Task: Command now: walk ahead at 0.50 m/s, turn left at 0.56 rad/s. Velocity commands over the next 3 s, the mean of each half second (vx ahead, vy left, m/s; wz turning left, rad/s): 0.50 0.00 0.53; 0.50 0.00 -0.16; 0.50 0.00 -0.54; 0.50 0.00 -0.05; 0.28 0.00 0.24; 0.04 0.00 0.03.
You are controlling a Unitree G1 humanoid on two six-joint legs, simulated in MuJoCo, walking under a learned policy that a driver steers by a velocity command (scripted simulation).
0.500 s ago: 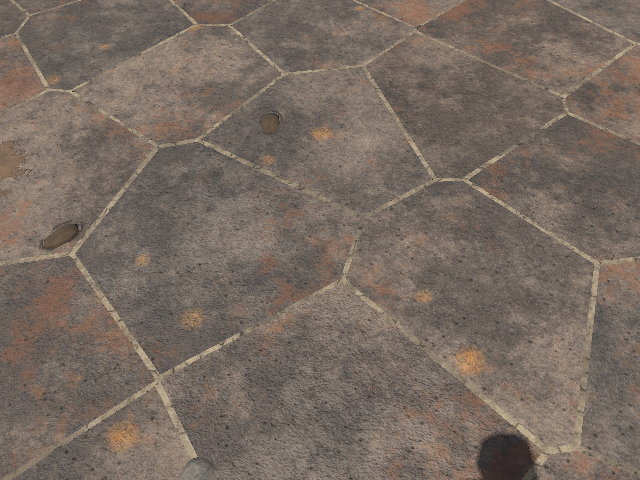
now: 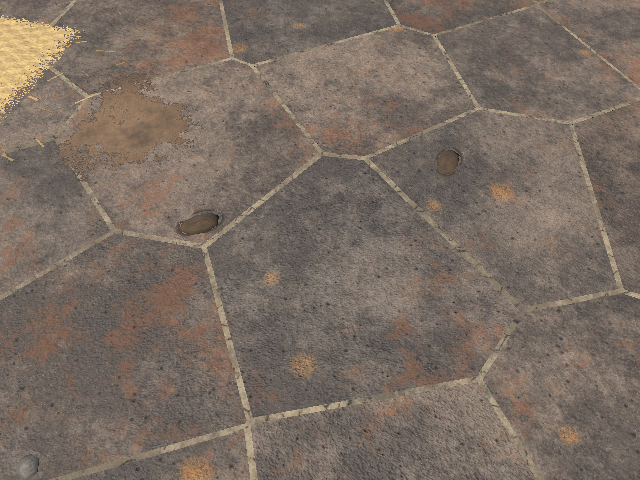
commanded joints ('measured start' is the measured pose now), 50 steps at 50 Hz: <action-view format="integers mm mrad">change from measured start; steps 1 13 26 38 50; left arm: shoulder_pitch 17 -321 -47 142 111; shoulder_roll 108 91 112 157 95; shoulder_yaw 20 5 24 39 43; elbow -84 -210 -132 7 -30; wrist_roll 26 17 12 -13 -2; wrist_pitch -1 30 1 -17 30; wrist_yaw -2 -25 -6 -16 -23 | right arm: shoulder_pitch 86 284 206 -133 66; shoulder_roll -111 -152 -96 -27 -62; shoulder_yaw -28 -37 -2 53 23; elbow -21 6 -28 -133 -88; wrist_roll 15 9 -12 -18 -17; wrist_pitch -18 -40 -45 -37 -65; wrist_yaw -19 -18 -5 22 -29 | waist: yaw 4 -106 -11 23 -34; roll -5 66 -17 -81 103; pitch -69 -27 -59 -22 -62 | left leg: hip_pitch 233 323 -222 -146 301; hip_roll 278 208 87 135 419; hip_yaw -382 -390 -207 -42 -390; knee -315 -309 622 100 -373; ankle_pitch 286 332 -137 102 -158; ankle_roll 166 111 -49 -156 16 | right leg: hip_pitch -244 -357 244 173 -300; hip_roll -58 1 -220 -83 13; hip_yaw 82 58 485 223 111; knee -54 -532 -1029 -1066 -128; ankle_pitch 51 343 14 459 12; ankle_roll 11 57 -192 -203 -80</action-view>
